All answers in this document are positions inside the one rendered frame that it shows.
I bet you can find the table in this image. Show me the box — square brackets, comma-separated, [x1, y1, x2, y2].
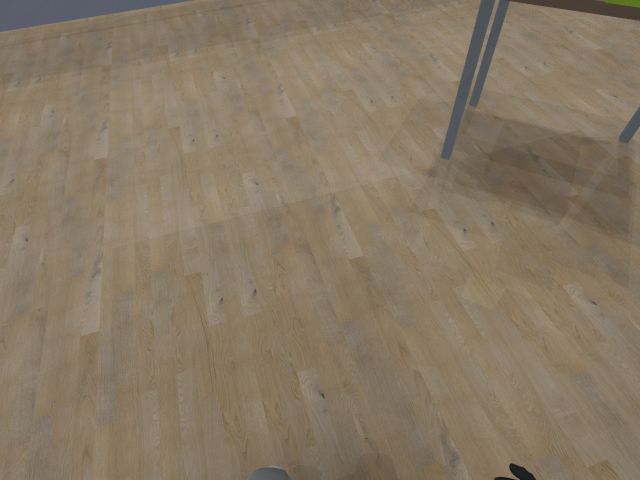
[441, 0, 640, 160]

